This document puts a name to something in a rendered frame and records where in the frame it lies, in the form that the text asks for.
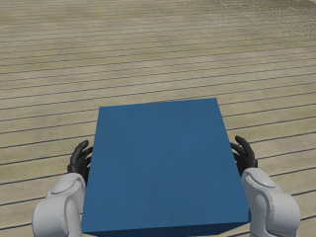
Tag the robot left hand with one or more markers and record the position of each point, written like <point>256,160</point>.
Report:
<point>78,162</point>

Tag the robot right hand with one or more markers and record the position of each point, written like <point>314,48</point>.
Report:
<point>246,158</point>

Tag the robot right forearm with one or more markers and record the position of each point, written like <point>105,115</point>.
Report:
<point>273,212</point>

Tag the carton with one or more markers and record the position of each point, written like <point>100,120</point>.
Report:
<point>163,169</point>

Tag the robot left forearm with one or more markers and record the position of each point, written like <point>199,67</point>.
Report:
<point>58,215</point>

